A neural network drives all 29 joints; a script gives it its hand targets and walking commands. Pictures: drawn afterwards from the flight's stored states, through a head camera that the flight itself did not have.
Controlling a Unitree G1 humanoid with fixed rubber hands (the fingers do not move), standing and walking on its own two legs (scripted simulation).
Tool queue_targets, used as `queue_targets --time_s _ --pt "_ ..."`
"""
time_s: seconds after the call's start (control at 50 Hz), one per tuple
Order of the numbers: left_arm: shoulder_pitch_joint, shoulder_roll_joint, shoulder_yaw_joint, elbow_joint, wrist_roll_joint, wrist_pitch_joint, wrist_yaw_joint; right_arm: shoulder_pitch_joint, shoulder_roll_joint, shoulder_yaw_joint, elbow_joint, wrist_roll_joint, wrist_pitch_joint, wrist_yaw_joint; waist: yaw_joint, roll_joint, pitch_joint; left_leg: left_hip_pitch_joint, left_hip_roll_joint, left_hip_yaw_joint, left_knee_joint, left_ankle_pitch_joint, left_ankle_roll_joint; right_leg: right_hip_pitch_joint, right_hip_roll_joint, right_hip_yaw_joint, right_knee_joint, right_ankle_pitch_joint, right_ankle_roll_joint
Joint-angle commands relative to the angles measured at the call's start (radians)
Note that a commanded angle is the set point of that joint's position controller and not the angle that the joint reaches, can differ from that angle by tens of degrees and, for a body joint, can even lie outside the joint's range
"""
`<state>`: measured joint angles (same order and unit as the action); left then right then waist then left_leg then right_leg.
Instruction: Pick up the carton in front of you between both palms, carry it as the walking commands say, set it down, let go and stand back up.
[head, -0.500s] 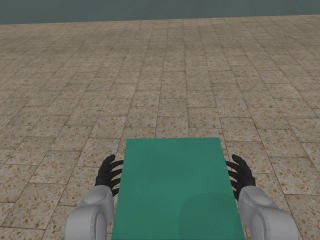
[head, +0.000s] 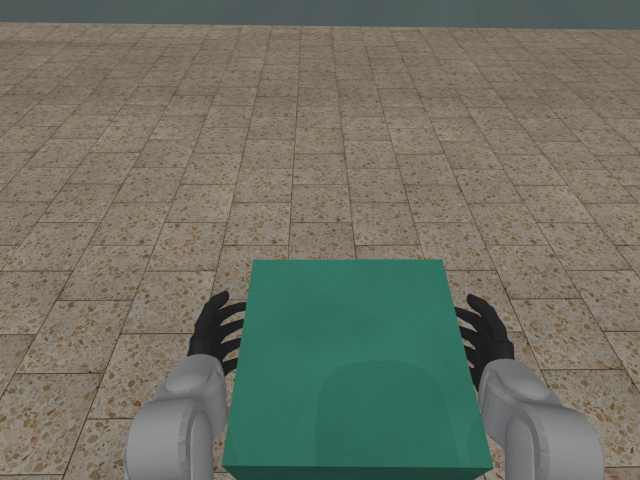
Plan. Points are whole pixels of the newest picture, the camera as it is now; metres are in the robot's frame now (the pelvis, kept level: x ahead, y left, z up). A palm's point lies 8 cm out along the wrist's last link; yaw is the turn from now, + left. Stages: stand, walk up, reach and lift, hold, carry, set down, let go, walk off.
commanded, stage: carry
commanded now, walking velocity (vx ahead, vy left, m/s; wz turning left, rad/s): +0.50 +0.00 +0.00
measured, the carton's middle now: (346, 390) +0.24 +0.00 +0.02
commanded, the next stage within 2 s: none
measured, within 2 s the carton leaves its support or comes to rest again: neither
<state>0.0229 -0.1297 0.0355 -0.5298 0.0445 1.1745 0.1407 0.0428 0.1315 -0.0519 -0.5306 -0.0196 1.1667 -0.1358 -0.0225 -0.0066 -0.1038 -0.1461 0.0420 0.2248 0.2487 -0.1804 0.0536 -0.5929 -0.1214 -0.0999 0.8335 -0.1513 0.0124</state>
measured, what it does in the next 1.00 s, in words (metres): walks ahead: right foot, then left foot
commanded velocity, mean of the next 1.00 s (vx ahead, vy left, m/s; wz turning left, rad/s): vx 0.22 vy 0.00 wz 0.00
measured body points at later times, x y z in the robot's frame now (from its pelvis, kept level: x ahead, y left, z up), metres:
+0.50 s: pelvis +0.33 -0.05 +0.00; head +0.34 -0.07 +0.45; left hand +0.57 +0.11 +0.07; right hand +0.59 -0.19 +0.06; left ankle +0.38 +0.11 -0.69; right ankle +0.30 -0.13 -0.75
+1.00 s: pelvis +0.57 -0.01 -0.01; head +0.57 +0.00 +0.44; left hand +0.82 +0.14 +0.08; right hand +0.82 -0.16 +0.08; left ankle +0.60 +0.07 -0.75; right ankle +0.56 -0.14 -0.76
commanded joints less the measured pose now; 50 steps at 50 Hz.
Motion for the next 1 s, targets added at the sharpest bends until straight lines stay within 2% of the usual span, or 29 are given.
queue_targets --time_s 0.0,0.08,0.14,0.16,0.18,0.2,0.22,0.24,0.26,0.3,0.32,0.36,0.44,0.56,0.62,0.64,0.66,0.68,0.7,0.72,0.74,0.76,0.78,0.8,0.84,0.88,0.92,0.96,0.98 --pt "-0.373 -0.789 -0.639 -0.086 -0.24 -0.009 -0.101 -0.399 0.735 0.63 -0.103 0.262 -0.002 0.137 0.008 0.14 -0.099 0.159 0.218 -0.145 -0.137 0.096 0.07 -0.047 0.008 -0.045 -0.151 0.081 0.011" --pt "-0.372 -0.702 -0.616 -0.083 -0.248 0.02 -0.085 -0.373 0.653 0.593 -0.081 0.233 0.021 0.105 0.004 0.152 -0.026 0.185 0.213 -0.096 -0.108 0.204 0.066 -0.021 0.03 -0.084 -0.272 0.118 -0.008" --pt "-0.38 -0.665 -0.597 -0.077 -0.255 0.036 -0.082 -0.382 0.636 0.585 -0.077 0.222 0.036 0.088 0.008 0.169 -0.008 0.214 0.218 -0.07 -0.044 0.324 0.041 0.066 0.042 -0.104 -0.337 0.111 -0.033" --pt "-0.374 -0.66 -0.588 -0.069 -0.256 0.039 -0.082 -0.391 0.636 0.588 -0.08 0.222 0.04 0.085 0.017 0.167 -0.032 0.206 0.208 -0.046 0.036 0.422 0.028 0.156 0.068 -0.134 -0.353 0.078 -0.04" --pt "-0.361 -0.659 -0.579 -0.057 -0.255 0.041 -0.083 -0.398 0.637 0.592 -0.083 0.223 0.044 0.082 0.034 0.135 -0.083 0.168 0.172 0.007 0.185 0.49 0.002 0.315 0.115 -0.184 -0.395 0.041 -0.041" --pt "-0.347 -0.659 -0.568 -0.044 -0.255 0.041 -0.084 -0.398 0.634 0.595 -0.085 0.223 0.048 0.079 0.049 0.065 -0.164 0.045 0.132 0.022 0.391 0.424 -0.026 0.541 0.094 -0.136 -0.389 -0.019 -0.04" --pt "-0.346 -0.649 -0.557 -0.035 -0.247 0.04 -0.086 -0.402 0.643 0.606 -0.103 0.226 0.053 0.078 0.057 -0.154 -0.261 -0.222 0.048 0.005 0.706 0.185 -0.081 0.773 -0.183 0.285 -0.48 -0.191 -0.131" --pt "-0.335 -0.687 -0.565 -0.021 -0.259 0.033 -0.091 -0.406 0.653 0.622 -0.123 0.232 0.055 0.083 0.059 -0.366 -0.295 -0.458 -0.069 -0.081 0.936 -0.261 -0.098 0.882 -0.321 0.636 -0.631 -0.133 -0.231" --pt "-0.346 -0.728 -0.575 -0.043 -0.271 0.027 -0.104 -0.428 0.703 0.642 -0.113 0.242 0.047 0.091 0.045 -0.265 -0.272 -0.519 -0.002 -0.194 1.059 -0.289 -0.066 0.851 -0.318 0.548 -0.614 0.033 -0.227" --pt "-0.389 -0.831 -0.61 -0.058 -0.286 0.003 -0.13 -0.449 0.811 0.662 -0.101 0.248 0.023 0.117 0.041 -0.089 -0.258 -0.511 0.08 -0.221 1.025 -0.187 -0.026 0.731 -0.256 0.338 -0.567 0.216 -0.173" --pt "-0.402 -0.864 -0.62 -0.059 -0.288 -0.009 -0.141 -0.444 0.853 0.672 -0.086 0.245 0.008 0.125 0.037 -0.058 -0.251 -0.48 0.102 -0.23 0.944 -0.13 -0.028 0.676 -0.231 0.263 -0.59 0.2 -0.141" --pt "-0.391 -0.89 -0.635 -0.055 -0.289 -0.03 -0.156 -0.412 0.888 0.679 -0.061 0.224 -0.018 0.133 0.035 -0.098 -0.247 -0.443 0.092 -0.19 0.855 -0.067 -0.037 0.636 -0.198 0.172 -0.631 0.148 -0.111" --pt "-0.347 -0.853 -0.646 -0.058 -0.288 -0.05 -0.171 -0.363 0.871 0.679 -0.054 0.192 -0.044 0.127 0.034 -0.128 -0.175 -0.506 0.083 -0.126 0.655 0.02 -0.07 0.646 -0.166 0.075 -0.691 0.129 -0.131" --pt "-0.312 -0.737 -0.616 -0.103 -0.27 -0.038 -0.141 -0.371 0.765 0.676 -0.125 0.219 -0.023 0.104 0.037 -0.156 -0.068 -0.408 0.008 -0.019 0.333 0.154 -0.073 0.637 -0.104 -0.091 -0.605 0.571 -0.094" --pt "-0.301 -0.679 -0.591 -0.114 -0.256 -0.013 -0.115 -0.367 0.694 0.657 -0.137 0.235 0.005 0.094 0.035 -0.16 -0.075 -0.251 -0.016 0.005 0.23 0.248 -0.058 0.623 -0.09 -0.126 -0.485 0.57 -0.056" --pt "-0.309 -0.662 -0.588 -0.117 -0.257 -0.003 -0.108 -0.357 0.673 0.645 -0.132 0.234 0.013 0.091 0.021 -0.131 -0.098 -0.126 -0.037 0.031 0.145 0.322 -0.055 0.592 -0.067 -0.158 -0.385 0.577 -0.03" --pt "-0.318 -0.642 -0.586 -0.119 -0.258 0.007 -0.102 -0.357 0.649 0.632 -0.13 0.231 0.021 0.088 0.015 -0.086 -0.121 0.009 -0.024 0.022 0.087 0.415 -0.064 0.537 -0.039 -0.157 -0.289 0.518 0.0" --pt "-0.335 -0.624 -0.586 -0.121 -0.257 0.018 -0.095 -0.358 0.624 0.614 -0.125 0.229 0.03 0.086 0.013 0.026 -0.188 0.208 0.142 -0.134 0.172 0.768 -0.05 0.404 -0.007 -0.12 -0.136 0.199 0.037" --pt "-0.331 -0.627 -0.599 -0.131 -0.263 0.031 -0.09 -0.357 0.618 0.606 -0.112 0.235 0.038 0.084 0.002 0.196 -0.307 0.444 0.348 -0.36 0.222 1.048 0.088 0.223 0.062 -0.065 0.07 -0.262 0.057" --pt "-0.314 -0.635 -0.61 -0.142 -0.273 0.04 -0.092 -0.323 0.64 0.601 -0.099 0.25 0.038 0.086 0.002 0.227 -0.35 0.404 0.387 -0.457 0.141 0.934 0.161 0.186 0.093 0.009 0.167 -0.446 0.049" --pt "-0.336 -0.676 -0.627 -0.143 -0.283 0.041 -0.098 -0.326 0.68 0.6 -0.103 0.256 0.036 0.093 0.01 0.2 -0.33 0.324 0.37 -0.415 0.085 0.788 0.15 0.193 0.073 0.062 0.175 -0.455 0.032" --pt "-0.372 -0.724 -0.642 -0.141 -0.29 0.037 -0.107 -0.343 0.729 0.602 -0.105 0.256 0.031 0.104 0.012 0.161 -0.325 0.272 0.338 -0.355 0.058 0.687 0.118 0.216 0.047 0.086 0.105 -0.433 0.013" --pt "-0.401 -0.769 -0.655 -0.142 -0.295 0.031 -0.116 -0.364 0.77 0.606 -0.111 0.25 0.025 0.113 0.018 0.148 -0.295 0.208 0.297 -0.28 0.049 0.621 0.081 0.25 0.024 0.089 -0.03 -0.42 0.006" --pt "-0.417 -0.809 -0.663 -0.134 -0.299 0.024 -0.123 -0.388 0.8 0.612 -0.113 0.25 0.019 0.122 0.021 0.149 -0.282 0.161 0.262 -0.234 0.029 0.525 0.058 0.295 0.042 0.063 -0.129 -0.391 0.007" --pt "-0.409 -0.847 -0.671 -0.121 -0.289 0.009 -0.129 -0.389 0.825 0.621 -0.115 0.249 0.008 0.135 0.019 0.148 -0.302 0.154 0.246 -0.198 0.021 0.4 0.052 0.34 0.063 0.03 -0.22 -0.34 0.01" --pt "-0.392 -0.849 -0.671 -0.12 -0.275 0.001 -0.13 -0.386 0.82 0.629 -0.122 0.25 0.0 0.142 0.015 0.139 -0.312 0.138 0.236 -0.175 0.037 0.348 0.057 0.365 0.058 -0.002 -0.301 -0.243 0.013" --pt "-0.389 -0.83 -0.661 -0.126 -0.266 0.002 -0.129 -0.405 0.801 0.636 -0.131 0.255 0.001 0.143 0.021 0.115 -0.294 0.064 0.203 -0.13 0.064 0.234 0.035 0.439 0.04 -0.026 -0.437 -0.036 0.021" --pt "-0.388 -0.788 -0.637 -0.112 -0.257 0.015 -0.123 -0.415 0.765 0.628 -0.113 0.245 0.013 0.137 0.022 0.075 -0.232 -0.032 0.17 -0.102 0.08 0.057 -0.009 0.455 -0.036 0.02 -0.477 0.034 0.022" --pt "-0.402 -0.762 -0.622 -0.1 -0.248 0.022 -0.119 -0.428 0.744 0.628 -0.105 0.241 0.024 0.133 0.015 0.026 -0.18 -0.042 0.136 -0.094 0.096 0.081 -0.029 0.411 -0.067 0.049 -0.448 0.062 0.014"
